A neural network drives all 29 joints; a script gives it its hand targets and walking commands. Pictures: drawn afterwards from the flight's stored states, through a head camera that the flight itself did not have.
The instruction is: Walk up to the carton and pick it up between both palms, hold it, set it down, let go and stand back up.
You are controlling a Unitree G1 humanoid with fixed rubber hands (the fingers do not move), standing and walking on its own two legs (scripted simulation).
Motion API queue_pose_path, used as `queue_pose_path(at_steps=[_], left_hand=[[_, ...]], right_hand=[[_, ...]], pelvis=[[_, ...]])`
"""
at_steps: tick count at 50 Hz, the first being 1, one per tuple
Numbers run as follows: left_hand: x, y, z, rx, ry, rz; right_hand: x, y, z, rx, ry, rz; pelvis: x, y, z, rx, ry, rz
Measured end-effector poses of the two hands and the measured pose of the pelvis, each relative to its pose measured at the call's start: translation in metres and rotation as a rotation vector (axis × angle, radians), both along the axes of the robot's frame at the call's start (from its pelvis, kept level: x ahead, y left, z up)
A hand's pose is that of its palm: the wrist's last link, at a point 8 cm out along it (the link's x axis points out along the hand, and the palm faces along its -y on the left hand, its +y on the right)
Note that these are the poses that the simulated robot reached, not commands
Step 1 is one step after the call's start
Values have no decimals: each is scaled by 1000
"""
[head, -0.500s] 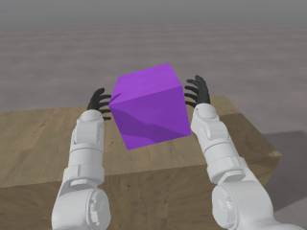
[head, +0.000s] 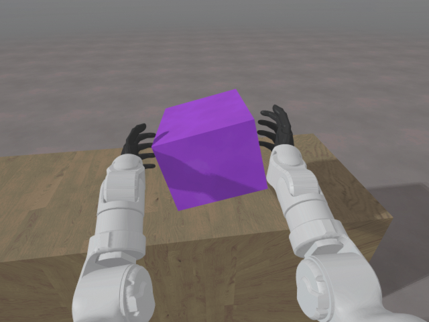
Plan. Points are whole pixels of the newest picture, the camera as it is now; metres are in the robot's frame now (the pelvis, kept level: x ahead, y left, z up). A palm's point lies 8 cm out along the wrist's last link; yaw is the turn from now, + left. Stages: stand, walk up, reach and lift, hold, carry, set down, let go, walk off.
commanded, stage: hold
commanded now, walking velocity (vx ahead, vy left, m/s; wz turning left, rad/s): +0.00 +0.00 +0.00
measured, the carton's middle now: (210, 143) +0.50 -0.03 +0.15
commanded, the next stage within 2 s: none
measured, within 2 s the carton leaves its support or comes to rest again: neither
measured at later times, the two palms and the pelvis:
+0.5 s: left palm (131, 162) +0.37 +0.13 +0.20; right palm (281, 146) +0.36 -0.15 +0.22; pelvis +0.00 +0.00 +0.00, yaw +0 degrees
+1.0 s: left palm (131, 162) +0.37 +0.13 +0.20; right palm (281, 146) +0.36 -0.15 +0.22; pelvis +0.00 +0.00 +0.00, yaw +0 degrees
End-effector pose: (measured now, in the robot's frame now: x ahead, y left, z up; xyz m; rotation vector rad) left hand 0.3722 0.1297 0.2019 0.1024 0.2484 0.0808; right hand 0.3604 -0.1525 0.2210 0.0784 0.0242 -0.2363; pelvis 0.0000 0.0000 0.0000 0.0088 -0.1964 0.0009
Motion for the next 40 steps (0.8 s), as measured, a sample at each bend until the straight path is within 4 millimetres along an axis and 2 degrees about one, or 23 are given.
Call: queue_pose_path(at_steps=[40], left_hand=[[-2, 0, 0, 0, -1, 0]], right_hand=[[-2, 0, 2, -5, -5, 2]], pelvis=[[-1, -1, 0, 1, -3, 1]])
